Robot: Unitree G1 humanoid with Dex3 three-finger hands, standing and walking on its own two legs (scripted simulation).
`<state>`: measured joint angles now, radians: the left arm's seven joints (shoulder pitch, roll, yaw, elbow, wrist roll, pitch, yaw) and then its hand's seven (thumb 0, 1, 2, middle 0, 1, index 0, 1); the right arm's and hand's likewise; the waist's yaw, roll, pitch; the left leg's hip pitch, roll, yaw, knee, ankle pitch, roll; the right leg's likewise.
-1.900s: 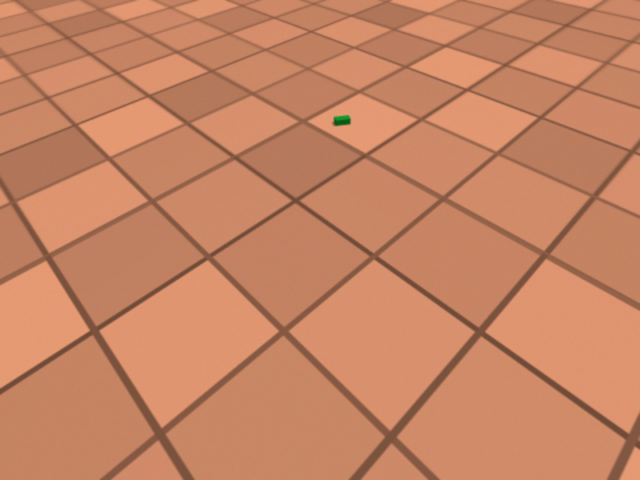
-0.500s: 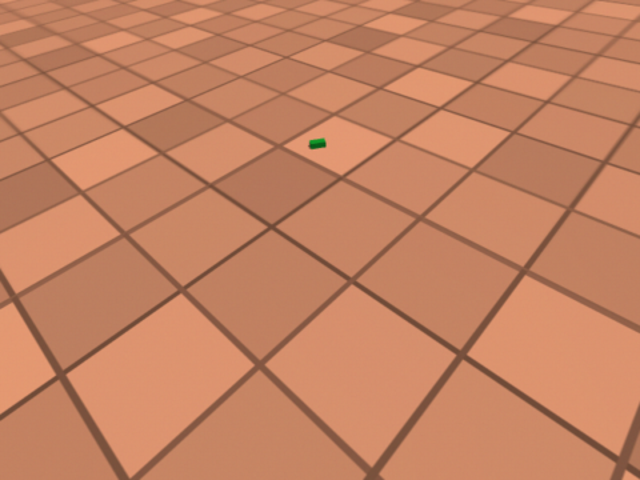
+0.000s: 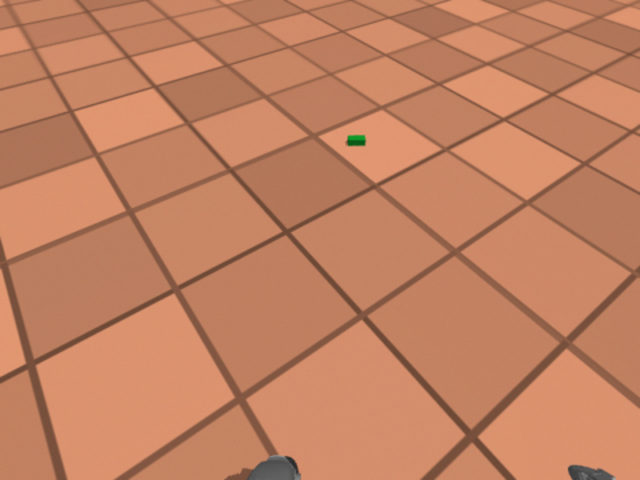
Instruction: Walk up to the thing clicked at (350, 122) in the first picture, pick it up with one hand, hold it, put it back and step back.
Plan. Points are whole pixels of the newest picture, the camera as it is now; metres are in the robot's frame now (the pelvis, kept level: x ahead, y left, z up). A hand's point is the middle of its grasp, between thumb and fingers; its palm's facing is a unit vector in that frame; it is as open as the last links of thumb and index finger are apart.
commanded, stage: walk up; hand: left
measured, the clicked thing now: (356, 140) +1.82 +0.01 -0.74
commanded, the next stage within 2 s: none
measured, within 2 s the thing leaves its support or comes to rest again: neither
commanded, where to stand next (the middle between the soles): +1.46 -0.23 m, yaw +1 degrees
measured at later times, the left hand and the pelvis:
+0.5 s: hand (250, 279) +0.45 +0.21 -0.11, palm faces +0.00 -0.90 -0.43, open 7.4 cm; pelvis +0.32 -0.09 -0.02, yaw +0 degrees
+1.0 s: hand (282, 248) +0.58 +0.17 -0.16, palm faces +0.02 -0.95 -0.32, open 7.4 cm; pelvis +0.59 -0.10 -0.01, yaw +0 degrees
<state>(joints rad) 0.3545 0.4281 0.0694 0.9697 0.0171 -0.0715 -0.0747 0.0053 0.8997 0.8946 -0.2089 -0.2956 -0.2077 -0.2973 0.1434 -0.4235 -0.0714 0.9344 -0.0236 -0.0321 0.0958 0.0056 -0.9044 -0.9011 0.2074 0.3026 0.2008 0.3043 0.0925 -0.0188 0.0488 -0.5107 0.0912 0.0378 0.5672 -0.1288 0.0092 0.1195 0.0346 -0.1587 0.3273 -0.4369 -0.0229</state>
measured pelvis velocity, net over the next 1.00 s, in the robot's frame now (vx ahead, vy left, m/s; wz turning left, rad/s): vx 0.59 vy -0.10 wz -0.01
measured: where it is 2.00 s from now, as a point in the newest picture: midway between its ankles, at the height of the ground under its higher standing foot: (397, 269)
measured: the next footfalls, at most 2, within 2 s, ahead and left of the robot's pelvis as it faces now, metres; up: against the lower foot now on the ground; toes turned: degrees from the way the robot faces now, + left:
left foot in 0.02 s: +0.20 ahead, +0.13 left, +0.00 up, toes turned +5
right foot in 0.44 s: +0.46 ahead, -0.21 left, +0.00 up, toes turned -6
